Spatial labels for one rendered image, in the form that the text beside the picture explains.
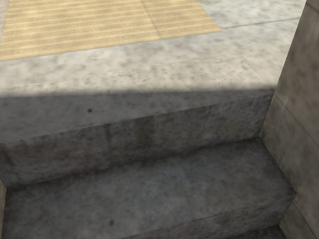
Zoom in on stairs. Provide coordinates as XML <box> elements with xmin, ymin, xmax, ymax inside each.
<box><xmin>0</xmin><ymin>94</ymin><xmax>297</xmax><ymax>239</ymax></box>

